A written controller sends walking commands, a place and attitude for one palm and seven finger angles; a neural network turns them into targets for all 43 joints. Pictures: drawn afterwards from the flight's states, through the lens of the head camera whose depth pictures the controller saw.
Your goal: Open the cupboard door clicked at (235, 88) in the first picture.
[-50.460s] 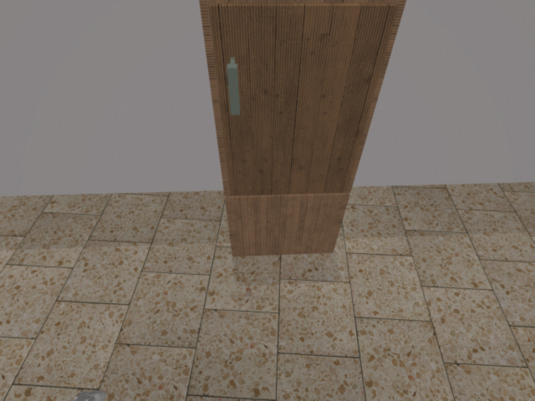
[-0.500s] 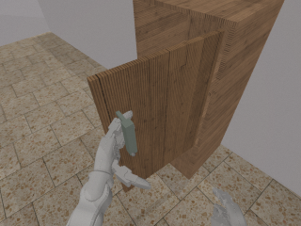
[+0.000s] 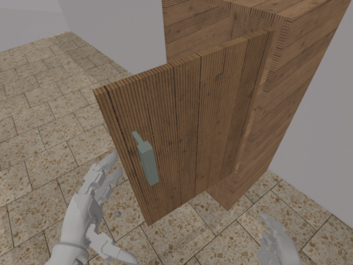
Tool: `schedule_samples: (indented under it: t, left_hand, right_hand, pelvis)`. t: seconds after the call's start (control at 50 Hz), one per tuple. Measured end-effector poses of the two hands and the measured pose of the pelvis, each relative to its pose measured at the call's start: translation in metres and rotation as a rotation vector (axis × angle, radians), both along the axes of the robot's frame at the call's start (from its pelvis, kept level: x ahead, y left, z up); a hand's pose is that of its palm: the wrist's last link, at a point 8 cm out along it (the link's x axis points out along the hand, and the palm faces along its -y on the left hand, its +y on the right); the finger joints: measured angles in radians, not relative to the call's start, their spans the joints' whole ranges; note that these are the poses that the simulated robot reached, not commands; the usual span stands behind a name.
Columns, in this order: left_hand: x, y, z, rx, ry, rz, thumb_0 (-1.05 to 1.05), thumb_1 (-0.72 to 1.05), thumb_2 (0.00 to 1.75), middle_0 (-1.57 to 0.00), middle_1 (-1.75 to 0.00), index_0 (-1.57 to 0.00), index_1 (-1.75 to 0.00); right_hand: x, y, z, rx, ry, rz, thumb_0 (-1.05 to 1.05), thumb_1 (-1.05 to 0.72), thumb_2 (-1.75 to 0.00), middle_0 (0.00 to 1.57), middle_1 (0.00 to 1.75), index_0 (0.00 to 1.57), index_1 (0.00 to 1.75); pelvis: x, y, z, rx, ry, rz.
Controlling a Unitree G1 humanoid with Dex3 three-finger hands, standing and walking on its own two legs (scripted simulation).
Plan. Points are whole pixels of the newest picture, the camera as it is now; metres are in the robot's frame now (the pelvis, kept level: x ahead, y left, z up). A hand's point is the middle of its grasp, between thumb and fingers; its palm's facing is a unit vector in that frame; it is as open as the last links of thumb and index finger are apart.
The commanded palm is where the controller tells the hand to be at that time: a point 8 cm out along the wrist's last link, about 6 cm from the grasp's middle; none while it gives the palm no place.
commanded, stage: slide the hand sideways off the handle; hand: left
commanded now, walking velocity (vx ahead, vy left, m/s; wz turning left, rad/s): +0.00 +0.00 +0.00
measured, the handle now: (144, 158) +0.31 +0.10 +0.10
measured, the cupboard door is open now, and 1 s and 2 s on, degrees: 80 80 80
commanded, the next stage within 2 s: draw the hand back to the body in 0.18 s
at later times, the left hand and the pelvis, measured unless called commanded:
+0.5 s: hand (92, 219) +0.18 +0.16 +0.11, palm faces -0.02 -1.00 -0.07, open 16.3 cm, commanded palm +0.14 +0.22 +0.12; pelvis -0.01 +0.01 +0.00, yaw +0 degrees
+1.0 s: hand (44, 208) +0.18 +0.24 +0.14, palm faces +0.26 -0.92 -0.30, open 14.7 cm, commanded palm +0.14 +0.28 +0.16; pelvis -0.01 +0.03 +0.02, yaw -1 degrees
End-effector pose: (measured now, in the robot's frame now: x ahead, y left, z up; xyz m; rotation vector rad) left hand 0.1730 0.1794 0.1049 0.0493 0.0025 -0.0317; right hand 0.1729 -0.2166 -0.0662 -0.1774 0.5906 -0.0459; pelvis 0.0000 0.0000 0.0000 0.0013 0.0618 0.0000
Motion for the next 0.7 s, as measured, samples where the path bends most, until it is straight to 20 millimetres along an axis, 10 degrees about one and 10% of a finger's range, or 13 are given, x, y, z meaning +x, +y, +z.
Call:
schedule_samples:
  t: [0.7]
  left_hand:
    - [-0.024, 0.062, 0.026, 0.025, -0.029, 0.024, -0.01, -0.50, 0.30, -0.15, -0.30, -0.15, -0.30]
  right_hand:
    - [-0.008, 0.027, 0.014, -0.002, -0.084, -0.005, 0.02, -0.90, -0.90, 0.20, 0.30, 0.20, 0.30]
  pelvis:
    - [-0.011, 0.021, 0.003, -0.024, -0.046, 0.003]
